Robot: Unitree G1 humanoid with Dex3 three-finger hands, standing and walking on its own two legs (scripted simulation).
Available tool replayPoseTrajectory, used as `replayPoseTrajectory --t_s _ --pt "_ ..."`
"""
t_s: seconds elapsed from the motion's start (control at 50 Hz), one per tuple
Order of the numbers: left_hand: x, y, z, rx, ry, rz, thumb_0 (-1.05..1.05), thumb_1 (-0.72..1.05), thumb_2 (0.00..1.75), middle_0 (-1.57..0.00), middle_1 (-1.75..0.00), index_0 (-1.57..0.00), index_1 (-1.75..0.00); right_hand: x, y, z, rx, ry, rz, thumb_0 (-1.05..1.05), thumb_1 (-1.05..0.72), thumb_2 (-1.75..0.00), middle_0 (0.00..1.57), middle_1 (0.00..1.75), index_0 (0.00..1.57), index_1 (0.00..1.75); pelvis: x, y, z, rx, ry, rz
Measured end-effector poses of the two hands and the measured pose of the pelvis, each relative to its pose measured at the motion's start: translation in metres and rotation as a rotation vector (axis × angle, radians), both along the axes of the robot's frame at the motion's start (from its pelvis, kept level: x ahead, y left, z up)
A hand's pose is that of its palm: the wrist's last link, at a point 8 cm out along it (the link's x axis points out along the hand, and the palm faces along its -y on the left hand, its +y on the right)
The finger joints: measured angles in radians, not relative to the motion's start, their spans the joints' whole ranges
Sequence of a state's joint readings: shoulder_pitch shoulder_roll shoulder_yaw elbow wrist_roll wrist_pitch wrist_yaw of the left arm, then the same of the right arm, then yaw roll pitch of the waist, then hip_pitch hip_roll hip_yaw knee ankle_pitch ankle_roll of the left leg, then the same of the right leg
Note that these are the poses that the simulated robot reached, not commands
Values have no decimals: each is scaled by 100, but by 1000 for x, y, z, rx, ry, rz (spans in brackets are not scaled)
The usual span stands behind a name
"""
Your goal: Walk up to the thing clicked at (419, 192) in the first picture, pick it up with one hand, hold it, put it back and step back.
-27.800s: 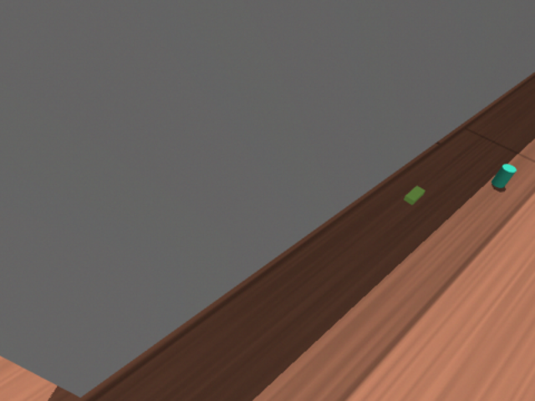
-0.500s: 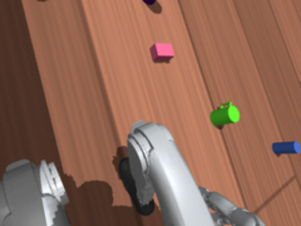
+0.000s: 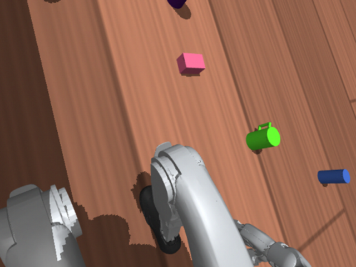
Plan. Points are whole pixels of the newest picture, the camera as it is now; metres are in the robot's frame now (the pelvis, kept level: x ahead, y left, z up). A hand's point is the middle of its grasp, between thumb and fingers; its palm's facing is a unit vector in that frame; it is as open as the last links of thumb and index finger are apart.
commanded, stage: close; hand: left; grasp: from above
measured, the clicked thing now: out of the picture +0.41 +0.30 -0.28
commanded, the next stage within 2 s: settle in 1.56 s
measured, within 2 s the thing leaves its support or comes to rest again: neither
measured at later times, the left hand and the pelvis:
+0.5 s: hand out of the picture +0.40 +0.29 -0.26, palm faces -0.48 -0.10 -0.87, open 12.9 cm; pelvis +0.00 +0.00 +0.00, yaw +0 degrees
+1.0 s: hand out of the picture +0.41 +0.29 -0.26, palm faces -0.46 -0.15 -0.88, open 11.8 cm; pelvis +0.00 +0.00 +0.00, yaw +0 degrees
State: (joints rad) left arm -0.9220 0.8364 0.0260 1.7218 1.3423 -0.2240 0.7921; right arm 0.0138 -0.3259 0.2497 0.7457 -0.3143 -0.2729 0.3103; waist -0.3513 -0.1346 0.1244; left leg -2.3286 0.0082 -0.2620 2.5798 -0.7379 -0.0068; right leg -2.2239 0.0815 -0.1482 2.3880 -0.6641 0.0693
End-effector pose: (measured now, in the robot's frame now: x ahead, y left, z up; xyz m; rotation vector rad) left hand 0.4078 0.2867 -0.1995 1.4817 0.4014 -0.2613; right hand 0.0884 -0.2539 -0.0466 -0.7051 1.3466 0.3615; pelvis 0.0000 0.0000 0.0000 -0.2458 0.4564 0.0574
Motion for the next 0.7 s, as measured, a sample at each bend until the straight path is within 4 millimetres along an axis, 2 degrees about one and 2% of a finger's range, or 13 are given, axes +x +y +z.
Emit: replayPoseTrajectory --t_s 0.14,0.28,0.5,0.7 --pt "11 13 -6 -14 62 121 0 -50 104 -13 -85 -10 -89 -3 -10 7 -25 -1 -16 1 -90 -90 20 30 20 30 1 0 -3 -3 6 3" --pt "11 19 -5 -35 100 84 0 -47 100 -13 -87 -13 -89 -16 -5 1 -15 49 -35 1 -90 -90 19 30 20 30 2 -2 -3 0 -3 6" --pt "-1 8 -4 -37 78 -25 0 -32 96 -20 -82 -22 -85 -18 9 -6 15 52 -2 1 -89 -90 20 30 20 30 -1 -3 0 -1 -16 -2" --pt "0 2 -5 -5 16 1 0 -23 89 -30 -74 -29 -77 -5 1 4 -10 2 26 1 -89 -90 20 30 21 30 -4 -2 2 -2 -17 -4"
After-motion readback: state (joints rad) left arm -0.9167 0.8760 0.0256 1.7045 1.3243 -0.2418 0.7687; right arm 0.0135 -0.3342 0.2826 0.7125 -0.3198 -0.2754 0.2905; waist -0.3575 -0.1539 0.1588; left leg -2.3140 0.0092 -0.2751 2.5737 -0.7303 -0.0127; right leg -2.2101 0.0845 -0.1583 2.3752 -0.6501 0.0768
